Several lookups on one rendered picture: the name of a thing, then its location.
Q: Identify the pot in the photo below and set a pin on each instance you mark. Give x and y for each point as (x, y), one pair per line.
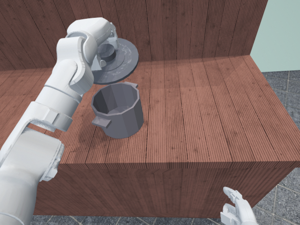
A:
(118, 109)

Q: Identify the lid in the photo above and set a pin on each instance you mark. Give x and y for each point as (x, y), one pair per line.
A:
(121, 67)

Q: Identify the robot right hand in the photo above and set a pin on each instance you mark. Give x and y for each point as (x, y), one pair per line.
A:
(242, 211)

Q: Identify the robot left hand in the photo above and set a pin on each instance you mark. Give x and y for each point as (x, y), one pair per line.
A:
(102, 30)

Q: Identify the left robot forearm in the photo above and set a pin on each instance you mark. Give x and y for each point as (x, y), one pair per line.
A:
(63, 91)

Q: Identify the left robot upper arm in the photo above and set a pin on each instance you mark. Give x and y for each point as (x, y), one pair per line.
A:
(34, 157)

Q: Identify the knob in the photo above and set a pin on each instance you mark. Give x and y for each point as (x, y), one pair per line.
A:
(107, 52)

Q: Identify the table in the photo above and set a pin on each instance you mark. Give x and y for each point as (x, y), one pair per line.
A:
(211, 119)

